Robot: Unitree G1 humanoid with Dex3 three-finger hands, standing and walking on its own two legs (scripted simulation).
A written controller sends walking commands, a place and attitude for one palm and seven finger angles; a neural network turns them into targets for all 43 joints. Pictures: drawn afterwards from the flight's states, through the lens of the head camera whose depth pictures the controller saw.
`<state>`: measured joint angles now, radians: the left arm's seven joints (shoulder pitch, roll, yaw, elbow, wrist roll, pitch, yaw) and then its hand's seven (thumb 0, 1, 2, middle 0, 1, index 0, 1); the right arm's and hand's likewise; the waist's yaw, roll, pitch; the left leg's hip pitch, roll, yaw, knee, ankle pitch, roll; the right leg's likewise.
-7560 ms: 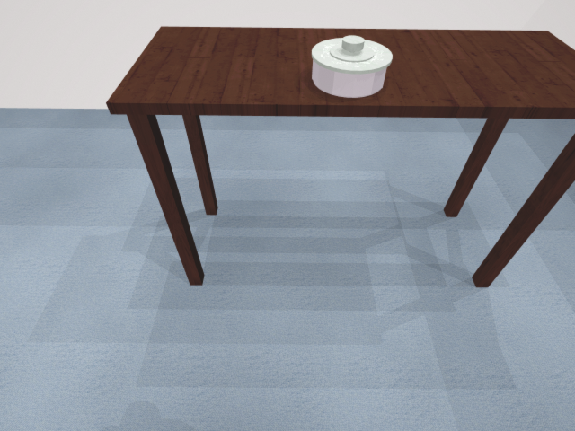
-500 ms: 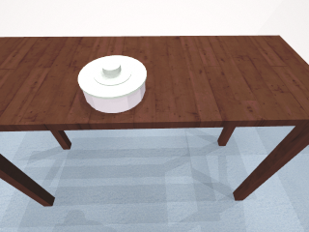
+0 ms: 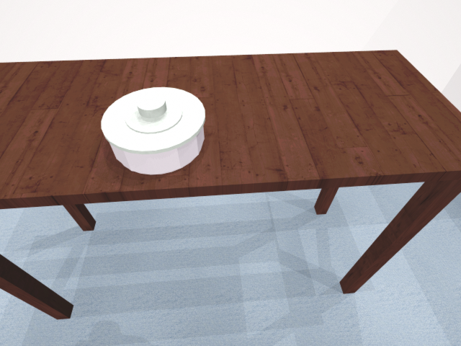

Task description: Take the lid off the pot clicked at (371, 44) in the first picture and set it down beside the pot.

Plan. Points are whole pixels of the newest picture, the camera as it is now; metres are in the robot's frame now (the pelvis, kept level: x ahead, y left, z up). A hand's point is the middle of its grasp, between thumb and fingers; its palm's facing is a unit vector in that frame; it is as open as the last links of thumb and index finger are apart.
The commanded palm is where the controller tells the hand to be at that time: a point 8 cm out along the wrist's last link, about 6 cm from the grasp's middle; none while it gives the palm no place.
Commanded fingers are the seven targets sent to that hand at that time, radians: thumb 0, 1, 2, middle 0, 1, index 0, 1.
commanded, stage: look again from close up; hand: left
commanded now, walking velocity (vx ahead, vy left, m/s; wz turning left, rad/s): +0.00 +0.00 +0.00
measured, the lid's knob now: (151, 105) +0.49 +0.18 +0.16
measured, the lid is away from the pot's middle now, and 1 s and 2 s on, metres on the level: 0.00 0.00 0.00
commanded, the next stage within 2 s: lift the closed hand beside the body in 0.68 s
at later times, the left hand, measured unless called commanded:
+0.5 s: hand out of the picture +0.04 +0.22 -0.17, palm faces +0.01 -0.97 -0.24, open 7.4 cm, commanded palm none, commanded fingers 0.00 0.90 0.90 -0.20 -0.30 -0.20 -0.30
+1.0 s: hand (101, 333) +0.15 +0.22 -0.04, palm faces +0.24 -0.92 -0.30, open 6.4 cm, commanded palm +0.08 +0.26 +0.00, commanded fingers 0.00 0.90 0.90 -0.73 -0.88 -0.73 -0.88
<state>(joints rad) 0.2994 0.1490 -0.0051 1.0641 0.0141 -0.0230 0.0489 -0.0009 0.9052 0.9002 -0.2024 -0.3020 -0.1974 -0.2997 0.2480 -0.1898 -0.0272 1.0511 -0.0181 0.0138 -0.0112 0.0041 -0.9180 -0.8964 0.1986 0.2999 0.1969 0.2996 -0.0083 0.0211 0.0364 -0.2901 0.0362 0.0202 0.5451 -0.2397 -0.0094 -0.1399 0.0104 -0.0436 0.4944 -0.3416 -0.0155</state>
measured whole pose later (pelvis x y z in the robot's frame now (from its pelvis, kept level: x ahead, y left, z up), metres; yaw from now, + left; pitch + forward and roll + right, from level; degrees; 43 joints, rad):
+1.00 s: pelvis -0.01 +0.02 +0.00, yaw +1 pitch -2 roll +0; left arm 0.46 0.17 0.05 0.20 0.00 0.03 0.14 0.00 0.91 0.90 -0.37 -0.48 -0.36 -0.48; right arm 0.21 -0.19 -0.02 0.79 0.03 -0.17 -0.02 0.02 -0.90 -0.90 0.20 0.30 0.20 0.30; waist 0.01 0.04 -0.06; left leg -0.23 -0.02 0.03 0.46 -0.20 0.02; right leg -0.10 -0.04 -0.04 0.47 -0.33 0.02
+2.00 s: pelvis -0.01 +0.01 +0.01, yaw +0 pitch -6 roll -1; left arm 0.62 0.34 0.29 -0.54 -0.05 -0.10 0.07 0.01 0.89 0.90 -1.31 -1.50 -1.30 -1.50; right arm 0.16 -0.21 0.01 0.61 -0.01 -0.17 -0.07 0.02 -0.90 -0.90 0.20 0.30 0.20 0.30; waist 0.09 0.05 0.03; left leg -0.12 0.03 0.03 0.40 -0.17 0.00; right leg 0.03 0.01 -0.03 0.33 -0.26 0.00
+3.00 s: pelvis -0.05 +0.00 +0.00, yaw +2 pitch -5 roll +0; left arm -0.07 0.62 0.03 -0.30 0.73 0.30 -0.21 0.00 0.22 1.37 -1.16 -0.70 -1.15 -0.70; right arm 0.03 -0.27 0.07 0.61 0.04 0.04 -0.03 0.02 -0.90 -0.90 0.20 0.30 0.20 0.30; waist 0.11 0.13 0.01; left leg -0.22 0.01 0.00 0.43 -0.12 0.00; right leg -0.10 -0.01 -0.06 0.47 -0.27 -0.01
